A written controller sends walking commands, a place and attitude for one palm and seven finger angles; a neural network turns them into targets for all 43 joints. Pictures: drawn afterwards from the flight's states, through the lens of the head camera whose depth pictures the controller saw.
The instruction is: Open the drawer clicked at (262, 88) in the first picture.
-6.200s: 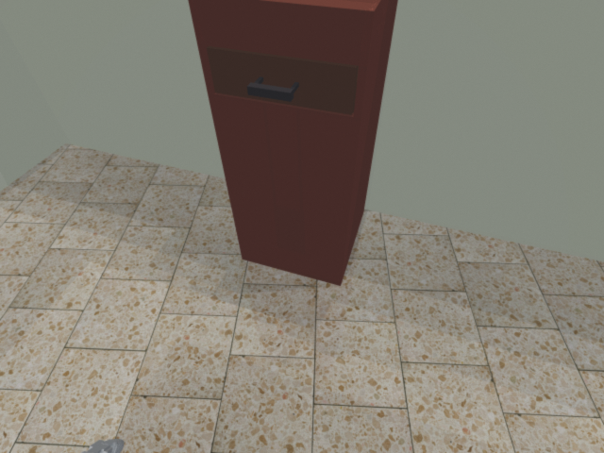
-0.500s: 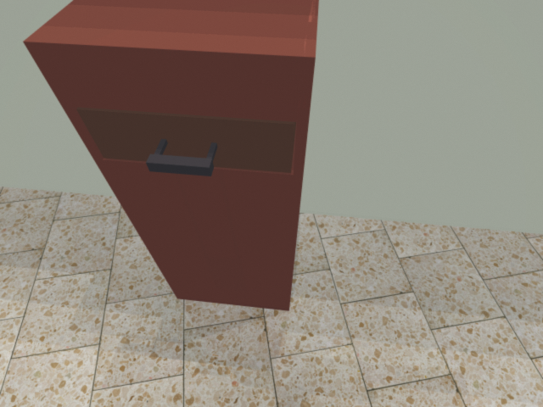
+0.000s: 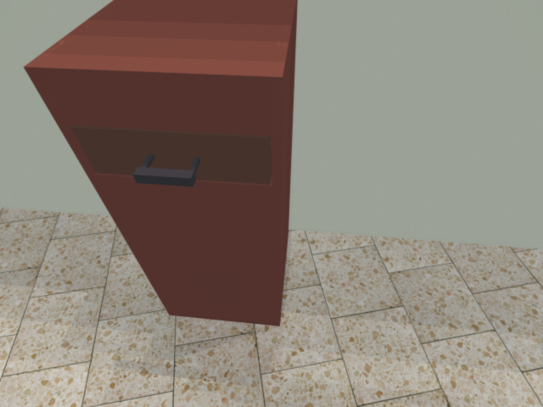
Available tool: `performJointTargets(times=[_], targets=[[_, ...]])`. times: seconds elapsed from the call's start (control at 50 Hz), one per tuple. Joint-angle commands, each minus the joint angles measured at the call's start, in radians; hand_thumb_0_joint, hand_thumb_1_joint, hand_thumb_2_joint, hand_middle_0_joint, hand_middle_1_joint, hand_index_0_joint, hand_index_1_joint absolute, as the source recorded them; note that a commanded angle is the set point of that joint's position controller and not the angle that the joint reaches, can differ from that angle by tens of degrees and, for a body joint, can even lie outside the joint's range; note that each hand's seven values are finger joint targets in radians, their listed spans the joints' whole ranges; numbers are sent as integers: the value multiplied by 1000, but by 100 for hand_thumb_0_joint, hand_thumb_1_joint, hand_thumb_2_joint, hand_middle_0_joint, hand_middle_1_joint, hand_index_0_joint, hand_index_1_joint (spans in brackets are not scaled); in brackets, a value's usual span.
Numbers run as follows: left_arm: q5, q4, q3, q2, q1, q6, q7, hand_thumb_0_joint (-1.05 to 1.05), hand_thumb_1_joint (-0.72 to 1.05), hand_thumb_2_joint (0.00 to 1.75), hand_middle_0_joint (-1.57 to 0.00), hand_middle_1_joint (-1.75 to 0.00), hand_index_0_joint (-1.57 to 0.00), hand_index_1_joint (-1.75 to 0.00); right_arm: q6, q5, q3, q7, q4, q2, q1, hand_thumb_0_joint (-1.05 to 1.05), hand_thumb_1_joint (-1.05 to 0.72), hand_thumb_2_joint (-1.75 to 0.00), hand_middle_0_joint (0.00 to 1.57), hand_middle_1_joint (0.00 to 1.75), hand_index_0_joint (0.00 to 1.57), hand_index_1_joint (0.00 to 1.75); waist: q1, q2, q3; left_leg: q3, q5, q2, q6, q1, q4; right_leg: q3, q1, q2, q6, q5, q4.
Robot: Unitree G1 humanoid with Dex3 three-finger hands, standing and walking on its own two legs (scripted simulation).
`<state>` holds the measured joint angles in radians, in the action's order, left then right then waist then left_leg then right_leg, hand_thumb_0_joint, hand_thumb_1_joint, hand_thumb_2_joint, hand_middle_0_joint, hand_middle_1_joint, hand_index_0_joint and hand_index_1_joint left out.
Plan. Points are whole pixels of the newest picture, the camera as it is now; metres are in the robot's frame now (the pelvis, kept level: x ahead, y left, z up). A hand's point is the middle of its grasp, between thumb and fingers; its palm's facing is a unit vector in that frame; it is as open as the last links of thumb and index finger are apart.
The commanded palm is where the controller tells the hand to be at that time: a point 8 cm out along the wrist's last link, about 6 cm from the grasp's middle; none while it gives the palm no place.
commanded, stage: come to a stop and stand still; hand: left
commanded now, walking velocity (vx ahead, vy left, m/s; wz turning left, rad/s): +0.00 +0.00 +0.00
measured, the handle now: (168, 168) +0.52 +0.23 +0.05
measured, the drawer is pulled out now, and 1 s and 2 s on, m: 0.00 0.00 0.00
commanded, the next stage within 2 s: look again from close up in 0.26 s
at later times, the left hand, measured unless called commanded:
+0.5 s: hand out of the picture -0.03 +0.15 -0.18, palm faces +0.03 -0.99 -0.16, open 7.4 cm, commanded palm none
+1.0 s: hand out of the picture +0.03 +0.22 -0.16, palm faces -0.08 -0.96 -0.28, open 7.3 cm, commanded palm +0.10 +0.26 -0.06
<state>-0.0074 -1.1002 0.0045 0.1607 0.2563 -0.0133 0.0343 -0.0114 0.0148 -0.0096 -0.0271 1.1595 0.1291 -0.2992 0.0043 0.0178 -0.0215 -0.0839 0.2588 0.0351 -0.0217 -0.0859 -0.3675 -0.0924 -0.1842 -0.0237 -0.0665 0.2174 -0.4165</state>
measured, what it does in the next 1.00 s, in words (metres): stands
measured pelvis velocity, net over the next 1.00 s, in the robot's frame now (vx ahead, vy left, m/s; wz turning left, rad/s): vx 0.00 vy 0.04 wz -0.02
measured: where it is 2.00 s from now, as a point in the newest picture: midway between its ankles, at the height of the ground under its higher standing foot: outside the picture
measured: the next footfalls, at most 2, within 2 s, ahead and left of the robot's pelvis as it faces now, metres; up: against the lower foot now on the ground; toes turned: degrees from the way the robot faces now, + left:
none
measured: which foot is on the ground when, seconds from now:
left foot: down 0.00-1.00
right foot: down 0.00-1.00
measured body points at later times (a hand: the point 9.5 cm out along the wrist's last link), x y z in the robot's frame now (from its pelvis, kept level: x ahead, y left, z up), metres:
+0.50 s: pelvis -0.01 +0.01 -0.01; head +0.00 -0.01 +0.44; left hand -0.03 +0.21 -0.17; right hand -0.03 -0.20 -0.18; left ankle -0.04 +0.13 -0.74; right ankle +0.01 -0.07 -0.74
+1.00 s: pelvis +0.00 +0.04 -0.01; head +0.01 +0.03 +0.44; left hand +0.04 +0.27 -0.14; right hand +0.00 -0.17 -0.17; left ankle -0.04 +0.13 -0.74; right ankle +0.01 -0.07 -0.74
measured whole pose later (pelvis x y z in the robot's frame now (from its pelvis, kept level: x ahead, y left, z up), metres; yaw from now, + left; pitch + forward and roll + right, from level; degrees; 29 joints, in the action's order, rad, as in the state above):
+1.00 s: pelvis +0.00 +0.04 -0.01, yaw -1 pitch +0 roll +0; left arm -0.10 -0.78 0.04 0.17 0.38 0.07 0.06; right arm -0.07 0.00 -0.04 -0.04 1.04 0.16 -0.35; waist -0.02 0.02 -0.03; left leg -0.09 0.32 -0.03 0.05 -0.13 -0.45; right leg -0.05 -0.25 0.03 -0.01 0.25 -0.51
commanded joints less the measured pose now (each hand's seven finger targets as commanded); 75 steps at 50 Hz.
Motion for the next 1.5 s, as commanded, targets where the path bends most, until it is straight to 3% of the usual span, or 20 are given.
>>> performJointTargets(times=[0.0, 0.32, 0.34, 0.36, 0.42, 0.52, 0.66, 0.9, 0.92, 0.94, 0.96, 0.98, 1.0, 1.02, 1.04, 1.12, 1.2, 1.34, 1.4, 1.48], targets=[[1, 18, -16, 83, 70, -18, 1, 0, 90, 90, -20, -30, -20, -30, -10, 1, 10, -9, -14, 76, -78, 0, -90, -90, 20, 30, 20, 30, -6, -34, -62, 68, -43, 64, 37, -87, 61, 171, 1, 144, 15, -35, 142], [1, -19, -13, 31, 147, -21, 2, 0, 90, 90, -20, -30, -20, -30, -12, 1, 4, -15, 0, 33, -140, 0, -90, -90, 20, 30, 20, 30, -6, -14, -89, 67, -41, 61, 36, -114, 47, 170, -27, 132, 12, 17, 153], [-13, -45, -18, 77, 193, -42, 43, 0, 90, 90, -20, -30, -20, -30, -18, -10, 24, 0, -60, 105, -9, 0, -90, -90, 20, 30, 20, 30, -42, 3, -131, -8, 59, 64, -6, -227, -161, 218, -31, 193, 128, -411, 128], [-11, -2, -31, 123, 180, -43, 36, 0, 90, 90, -20, -30, -20, -30, 6, -9, 23, -5, -103, 36, -88, 0, -90, -90, 20, 30, 20, 30, 17, -5, -22, 55, 155, 22, 12, -198, -241, 312, -8, 265, 84, -231, 166], [-11, 39, -35, 95, 87, -46, 19, 0, 90, 90, -20, -30, -20, -30, 5, 2, 17, 11, -110, 36, -138, 0, -90, -90, 20, 30, 20, 30, 41, -52, 32, 57, 64, 23, 39, -130, -230, 259, -105, 233, -62, 172, 174], [1, 27, -18, 36, 94, -32, 4, 0, 90, 90, -20, -30, -20, -30, -25, 7, 1, 1, -107, 54, -140, 0, -90, -90, 20, 30, 20, 30, 9, 84, -67, 142, -72, 74, 66, -200, -12, 139, -60, 117, -6, 5, 12], [5, 21, -8, 45, 93, -18, 0, 0, 90, 90, -20, -30, -20, -30, -28, 5, -6, -6, -99, 92, -111, 0, -90, -90, 20, 30, 20, 30, -9, -37, -91, 145, -64, 71, 73, -216, 45, 125, 10, 120, 14, -67, -7], [3, 18, -8, 52, 87, -12, 2, 0, 90, 90, -20, -30, -20, -30, -33, 4, -9, -10, -60, 105, -87, 0, -90, -90, 20, 30, 20, 30, -11, -19, -59, 130, -191, 77, 74, -133, 57, 119, 25, 126, 27, -136, -22], [-11, -25, -10, 97, 165, -26, 45, 0, 90, 90, -20, -30, -20, -30, -34, -15, 10, -2, -125, 150, 8, 0, -90, -90, 20, 30, 20, 30, -45, -187, -52, 97, -369, 108, 45, -173, -138, 140, 9, 167, 46, -519, -39], [-190, 1483, -22, 431, -682, -186, 52, 0, 88, 89, -20, -32, -20, -32, -177, -57, 22, -36, -469, 317, 23, 0, -90, -90, 20, 30, 20, 30, 52, 165, 450, 126, -489, -10, 65, 59, -36, 202, 82, 39, 17, -378, -130], [-215, 1244, -19, 348, -198, -102, 126, 0, 85, 88, -20, -33, -20, -33, -282, -37, 26, -68, -444, 242, 101, 0, -90, -90, 20, 30, 20, 30, -31, 354, 419, 124, -683, 39, 16, 152, -25, 115, -43, 42, 0, -54, -179], [-202, 1115, 81, 141, 76, 55, 176, 0, 83, 87, -21, -34, -21, -34, -305, -55, 40, -64, -428, 186, 99, 0, -90, -90, 20, 30, 20, 30, -20, 297, 240, 127, -578, 39, -34, 13, 24, 55, -137, 38, 28, 104, -235], [-255, 1124, 154, 63, 66, 76, 179, 0, 81, 86, -21, -36, -21, -36, -317, -55, 30, -59, -412, 177, 81, 0, -90, -90, 20, 30, 20, 30, 4, 156, 120, 117, -496, 30, -20, -44, -2, 45, -187, 27, 37, 79, -211], [-329, 1187, 116, 140, 4, 61, 203, 0, 78, 85, -21, -37, -21, -37, -321, -37, 41, -49, -467, 223, 141, 0, -90, -90, 20, 30, 20, 30, 11, 96, 20, 144, -377, 16, -1, -125, -44, 63, -230, 23, 25, 53, -165], [-443, 1198, 80, 209, 33, 48, 227, 0, 76, 84, -21, -39, -21, -39, -303, -10, 47, -40, -497, 258, 138, 0, -90, -90, 20, 30, 20, 30, 15, 35, 80, 157, -307, 1, 8, -168, -91, 77, -227, 13, 13, 5, -141], [-783, 1123, 113, 123, 438, 34, 305, 0, 67, 80, -22, -45, -22, -45, -156, 28, 81, 36, -685, 249, 236, 0, -90, -90, 20, 30, 20, 30, -88, -183, 93, 114, -207, -24, 12, -326, -176, 100, -252, -14, -10, 102, -171], [-961, 1213, 29, 198, 492, -48, 350, 0, 57, 76, -22, -51, -22, -51, 4, 30, 75, 106, -800, 248, 333, 0, -90, -90, 20, 30, 20, 30, -142, -178, 118, 63, -122, -56, 21, -420, -232, 164, -229, -10, -26, 15, -229], [-1122, 1403, -118, 377, 104, -88, 497, 0, 41, 69, -24, -62, -24, -62, 83, 60, 68, 96, -825, 206, 313, 0, -90, -90, 20, 30, 20, 30, -106, 4, 293, 84, -81, -92, 45, -316, -358, 297, -330, 4, -21, 8, -246], [-1078, 1473, -87, 391, -126, -103, 483, 0, 34, 66, -24, -66, -24, -66, 89, 71, 70, 68, -809, 204, 318, 0, -90, -90, 20, 30, 20, 30, -38, 13, 311, 95, -45, -99, 66, -263, -399, 298, -356, 18, -2, 31, -215], [-1009, 1403, -61, 395, -139, -86, 403, 0, 25, 62, -25, -72, -25, -72, 84, 63, 52, 43, -781, 197, 336, 0, -90, -90, 20, 30, 20, 30, -28, 6, 294, 84, -56, -99, 73, -292, -362, 264, -234, 26, 16, -57, -179]])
